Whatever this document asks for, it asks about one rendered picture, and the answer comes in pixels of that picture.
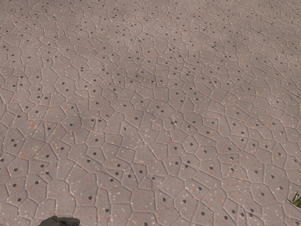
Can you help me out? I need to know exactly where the left robot hand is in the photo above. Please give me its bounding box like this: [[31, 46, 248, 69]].
[[38, 216, 80, 226]]

